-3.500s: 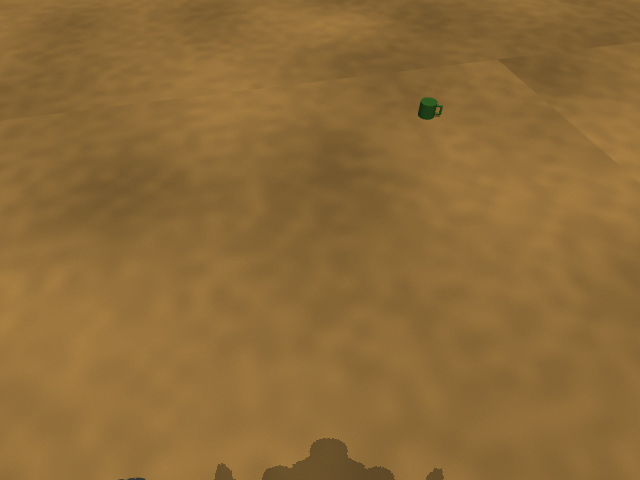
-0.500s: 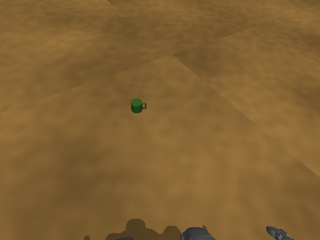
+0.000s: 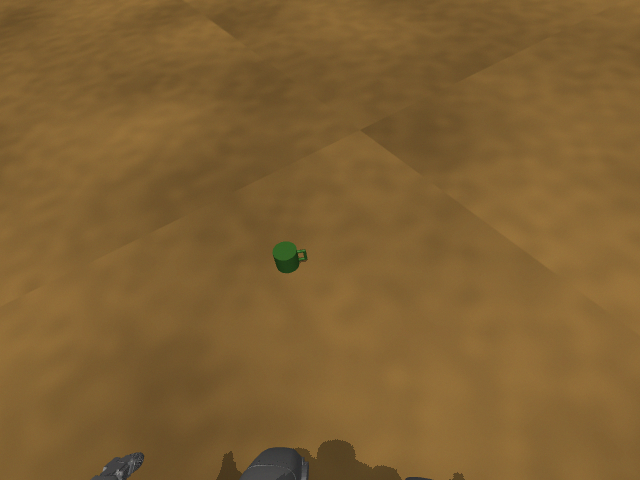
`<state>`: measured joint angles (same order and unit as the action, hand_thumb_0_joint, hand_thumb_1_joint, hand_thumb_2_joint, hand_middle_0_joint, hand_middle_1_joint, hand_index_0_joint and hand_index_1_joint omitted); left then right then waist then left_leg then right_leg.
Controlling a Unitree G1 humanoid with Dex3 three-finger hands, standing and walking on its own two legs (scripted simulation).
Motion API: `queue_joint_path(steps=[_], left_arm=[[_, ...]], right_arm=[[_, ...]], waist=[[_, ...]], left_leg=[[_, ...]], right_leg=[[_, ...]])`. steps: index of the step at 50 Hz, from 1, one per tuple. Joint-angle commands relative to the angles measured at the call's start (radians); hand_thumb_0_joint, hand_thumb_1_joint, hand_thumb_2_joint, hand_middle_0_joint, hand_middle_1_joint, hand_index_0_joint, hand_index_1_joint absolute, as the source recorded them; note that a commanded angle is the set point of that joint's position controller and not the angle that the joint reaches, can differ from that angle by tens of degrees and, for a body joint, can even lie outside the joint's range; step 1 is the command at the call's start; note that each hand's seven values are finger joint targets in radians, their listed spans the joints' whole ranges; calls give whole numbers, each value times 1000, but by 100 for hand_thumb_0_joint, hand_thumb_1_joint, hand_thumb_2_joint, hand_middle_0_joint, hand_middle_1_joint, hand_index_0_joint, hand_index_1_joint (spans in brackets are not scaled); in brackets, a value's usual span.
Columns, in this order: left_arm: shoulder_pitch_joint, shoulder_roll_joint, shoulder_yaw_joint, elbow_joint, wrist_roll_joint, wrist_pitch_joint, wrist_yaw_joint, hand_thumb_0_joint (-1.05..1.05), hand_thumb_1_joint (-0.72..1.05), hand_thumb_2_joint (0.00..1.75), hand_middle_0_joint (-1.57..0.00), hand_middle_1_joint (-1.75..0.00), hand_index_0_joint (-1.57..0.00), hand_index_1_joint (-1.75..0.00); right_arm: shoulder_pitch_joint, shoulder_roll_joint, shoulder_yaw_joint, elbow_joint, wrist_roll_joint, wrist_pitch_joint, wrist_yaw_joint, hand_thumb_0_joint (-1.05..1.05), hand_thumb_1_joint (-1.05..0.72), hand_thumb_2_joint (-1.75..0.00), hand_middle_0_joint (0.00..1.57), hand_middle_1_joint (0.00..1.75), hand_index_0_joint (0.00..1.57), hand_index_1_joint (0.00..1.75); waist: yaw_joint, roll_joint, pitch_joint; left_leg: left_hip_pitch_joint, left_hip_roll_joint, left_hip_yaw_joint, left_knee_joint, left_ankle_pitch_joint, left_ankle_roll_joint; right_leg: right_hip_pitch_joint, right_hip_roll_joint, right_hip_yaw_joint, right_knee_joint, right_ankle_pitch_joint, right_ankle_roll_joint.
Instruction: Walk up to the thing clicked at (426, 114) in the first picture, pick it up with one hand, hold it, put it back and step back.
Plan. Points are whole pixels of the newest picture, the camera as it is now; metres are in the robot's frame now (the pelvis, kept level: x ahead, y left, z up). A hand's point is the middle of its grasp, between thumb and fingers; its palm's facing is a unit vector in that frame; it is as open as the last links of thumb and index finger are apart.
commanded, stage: walk up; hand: left
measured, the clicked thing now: (290, 256) +0.97 +0.25 -0.73
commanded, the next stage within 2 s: none
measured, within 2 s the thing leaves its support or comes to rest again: neither
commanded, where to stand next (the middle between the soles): +0.55 +0.05 m, yaw +0 degrees
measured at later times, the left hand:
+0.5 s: hand (137, 424) +0.21 +0.34 -0.16, palm faces +0.02 -0.95 -0.32, open 7.4 cm
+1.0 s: hand (183, 296) +0.42 +0.30 -0.12, palm faces +0.02 -0.91 -0.41, open 7.4 cm
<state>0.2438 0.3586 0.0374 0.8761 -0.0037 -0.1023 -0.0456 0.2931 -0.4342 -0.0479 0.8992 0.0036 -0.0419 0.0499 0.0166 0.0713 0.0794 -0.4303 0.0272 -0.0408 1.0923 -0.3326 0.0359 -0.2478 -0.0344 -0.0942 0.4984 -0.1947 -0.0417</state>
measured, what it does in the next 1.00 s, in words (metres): walks ahead: left foot, then right foot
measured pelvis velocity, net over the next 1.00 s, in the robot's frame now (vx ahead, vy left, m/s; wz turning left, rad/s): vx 0.35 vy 0.03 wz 0.02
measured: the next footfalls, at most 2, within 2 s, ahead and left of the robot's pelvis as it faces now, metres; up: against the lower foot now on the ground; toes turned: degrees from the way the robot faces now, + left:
left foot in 0.30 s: +0.26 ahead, +0.17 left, +0.00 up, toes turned +8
right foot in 0.80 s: +0.45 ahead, -0.07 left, +0.00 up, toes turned -3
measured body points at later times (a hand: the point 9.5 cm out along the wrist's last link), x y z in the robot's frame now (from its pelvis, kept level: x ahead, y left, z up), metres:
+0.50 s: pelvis +0.18 +0.07 +0.00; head +0.19 +0.10 +0.45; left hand +0.21 +0.39 -0.13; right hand +0.28 -0.25 -0.09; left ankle +0.22 +0.16 -0.74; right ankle +0.19 -0.10 -0.67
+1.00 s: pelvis +0.35 +0.03 +0.00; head +0.36 +0.00 +0.44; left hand +0.42 +0.35 -0.09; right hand +0.41 -0.28 -0.14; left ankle +0.34 +0.18 -0.67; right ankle +0.41 -0.07 -0.74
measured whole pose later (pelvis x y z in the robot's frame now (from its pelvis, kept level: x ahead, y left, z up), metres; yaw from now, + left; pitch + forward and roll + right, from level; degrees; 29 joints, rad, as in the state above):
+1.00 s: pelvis +0.35 +0.03 +0.00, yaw +1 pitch -4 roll +1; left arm 0.27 0.36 0.03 0.86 0.00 -0.10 -0.03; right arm 0.31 -0.43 -0.05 0.88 -0.01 -0.02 0.05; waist 0.01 0.07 0.09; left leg -0.41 0.03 0.00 1.05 -0.39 0.04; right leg -0.27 -0.03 -0.07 0.52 -0.19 -0.04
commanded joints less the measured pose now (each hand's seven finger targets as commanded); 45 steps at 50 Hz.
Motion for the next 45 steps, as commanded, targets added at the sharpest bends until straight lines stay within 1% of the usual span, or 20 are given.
queue_joint_path(steps=[1,4,10,12,14,15,16,17,18,19,22,28,32,36,39,40,41,42,43,45], left_arm=[[33,294,82,-68,4,-26,26,0,90,90,-20,-30,-20,-30],[27,318,100,-80,13,-25,23,0,90,90,-20,-30,-20,-30],[74,328,98,-70,12,-16,18,0,90,90,-20,-30,-20,-30],[63,342,99,-72,14,-10,17,0,90,90,-20,-30,-20,-30],[26,332,88,-79,18,-5,20,0,90,90,-20,-30,-20,-30],[55,287,71,-79,19,-3,21,0,90,90,-20,-30,-20,-30],[111,213,45,-81,4,1,22,0,90,90,-20,-30,-20,-30],[147,189,41,-73,-2,9,21,0,90,90,-20,-30,-20,-30],[117,290,61,-51,5,19,35,0,90,90,-20,-30,-20,-30],[87,306,56,-49,7,19,36,0,90,90,-20,-30,-20,-30],[151,274,53,-3,-12,30,20,0,90,90,-20,-30,-20,-30],[93,244,56,-21,4,41,1,0,90,90,-20,-30,-20,-30],[-2,226,54,-46,10,33,-11,0,90,90,-20,-30,-20,-30],[-12,206,56,-47,10,16,-7,0,90,90,-20,-30,-20,-30],[139,253,77,9,14,2,12,0,90,90,-20,-30,-20,-30],[222,294,99,26,18,-6,23,0,90,90,-20,-30,-20,-30],[251,386,122,11,21,-10,35,0,90,90,-20,-30,-20,-30],[208,395,116,-14,12,-6,34,0,90,90,-20,-30,-20,-30],[171,397,112,-23,2,-1,35,0,90,90,-20,-30,-20,-30],[126,335,95,-42,-6,-1,39,0,90,90,-20,-30,-20,-30]], right_arm=[[65,-163,-62,-47,-8,1,9,0,-90,-90,20,30,20,30],[-16,-166,-66,-74,-21,-3,24,0,-90,-90,20,30,20,30],[-127,-149,-66,-98,-28,-20,38,0,-90,-90,20,30,20,30],[-113,-157,-70,-94,-25,-25,39,0,-90,-90,20,30,20,30],[-4,-180,-84,-61,-27,-32,30,0,-90,-90,20,30,20,30],[109,-221,-100,-25,-31,-39,17,0,-90,-90,20,30,20,30],[201,-293,-123,-19,-46,-48,1,0,-90,-90,20,30,20,30],[166,-337,-126,-55,-31,-51,-8,0,-90,-90,20,30,20,30],[140,-338,-129,-61,-4,-47,-5,0,-90,-90,20,30,20,30],[105,-304,-121,-65,1,-41,-11,0,-90,-90,20,30,20,30],[13,-218,-78,-92,3,-53,-21,0,-90,-90,20,30,20,30],[25,-224,-87,-112,-7,-65,-20,0,-90,-90,20,30,20,30],[32,-230,-88,-115,-9,-58,-16,0,-90,-90,20,30,20,30],[24,-225,-85,-131,-11,-44,-15,0,-90,-90,20,30,20,30],[20,-186,-69,-153,-3,-32,-17,0,-90,-90,20,30,20,30],[55,-139,-50,-154,-3,-32,-15,0,-90,-90,20,30,20,30],[112,-80,-29,-165,-3,-31,-12,0,-90,-90,20,30,20,30],[111,-165,-46,-136,-6,-14,-18,0,-90,-90,20,30,20,30],[80,-215,-62,-123,-12,-9,-27,0,-90,-90,20,30,20,30],[47,-206,-63,-99,-5,-7,-23,0,-90,-90,20,30,20,30]], waist=[[-10,-198,-14],[7,-186,1],[41,-181,16],[24,-173,8],[-56,-105,-29],[-105,15,-105],[-133,233,-169],[-97,257,-136],[-102,154,-111],[-88,79,-69],[-22,37,-2],[-38,68,17],[-55,52,51],[-48,56,-3],[32,-90,-107],[70,-220,-170],[60,-405,-192],[63,-268,-144],[57,-248,-110],[39,-179,-24]], left_leg=[[-110,27,-46,-108,119,-37],[-148,59,-32,-272,120,-56],[-10,68,70,-471,190,-28],[53,58,86,-501,152,-8],[239,34,93,-541,130,14],[415,24,52,-569,75,41],[532,182,-203,-708,-113,102],[570,348,-578,-835,-161,160],[506,393,-612,-838,-157,226],[424,368,-526,-830,-59,221],[262,226,-162,-834,169,95],[298,233,-77,-890,142,174],[285,219,-32,-876,147,180],[302,213,7,-747,373,163],[216,151,57,-489,325,108],[123,84,109,-281,220,82],[-86,-35,134,-90,-150,30],[-168,-40,60,-1,-203,15],[-178,6,22,43,-212,14],[-168,44,-34,41,-122,11]], right_leg=[[51,-217,193,-304,-26,-145],[83,-258,192,-318,-171,-179],[45,-248,132,-246,-119,-151],[33,-258,145,-208,-120,-148],[-40,-236,112,-57,-19,-121],[-93,-176,59,179,112,-86],[-222,-58,-27,504,41,-33],[-422,82,29,613,-305,-1],[-416,9,116,680,-345,-17],[-410,-14,152,711,-294,-17],[-290,-57,194,573,-136,0],[-338,-71,150,406,-26,49],[-304,-81,87,227,21,45],[-157,-40,39,77,53,23],[150,4,41,-29,68,-1],[286,-58,125,-81,-20,-20],[395,-297,528,-160,-169,-89],[350,-399,719,-248,-316,-177],[282,-418,750,-244,-343,-237],[153,-327,545,-258,-240,-197]])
